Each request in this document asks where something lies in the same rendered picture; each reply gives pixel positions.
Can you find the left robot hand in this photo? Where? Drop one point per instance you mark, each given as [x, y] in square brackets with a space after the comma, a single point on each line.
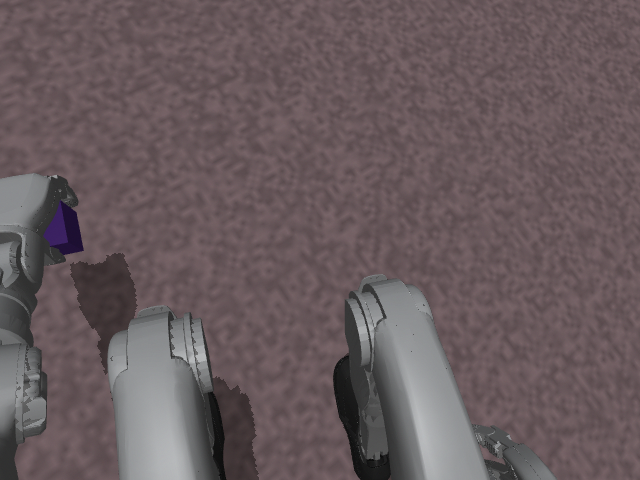
[31, 201]

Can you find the left robot arm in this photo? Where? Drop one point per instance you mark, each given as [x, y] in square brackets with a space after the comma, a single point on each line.
[23, 384]

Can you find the right robot hand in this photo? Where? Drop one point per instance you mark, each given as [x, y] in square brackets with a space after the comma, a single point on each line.
[521, 462]

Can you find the cube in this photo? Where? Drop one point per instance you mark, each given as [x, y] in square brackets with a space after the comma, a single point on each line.
[63, 232]

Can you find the right robot foot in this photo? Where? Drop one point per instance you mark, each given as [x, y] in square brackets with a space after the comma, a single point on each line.
[365, 469]

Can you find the left robot foot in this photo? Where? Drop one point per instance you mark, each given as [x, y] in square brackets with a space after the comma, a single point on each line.
[219, 437]

